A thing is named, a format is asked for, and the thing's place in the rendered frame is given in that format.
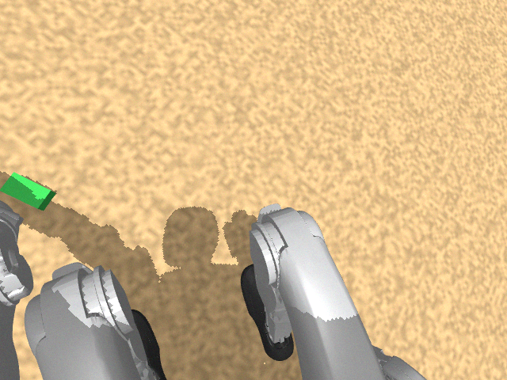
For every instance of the small box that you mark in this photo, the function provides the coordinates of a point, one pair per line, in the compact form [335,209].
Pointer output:
[27,191]

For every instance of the left robot foot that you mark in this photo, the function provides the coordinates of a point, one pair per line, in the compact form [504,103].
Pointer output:
[150,344]

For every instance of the right robot hand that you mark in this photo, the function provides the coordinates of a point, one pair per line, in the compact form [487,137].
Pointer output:
[395,368]

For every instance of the left robot arm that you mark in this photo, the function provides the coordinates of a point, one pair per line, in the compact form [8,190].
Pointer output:
[16,282]

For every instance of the right robot foot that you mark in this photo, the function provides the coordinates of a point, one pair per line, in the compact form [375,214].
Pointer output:
[278,351]

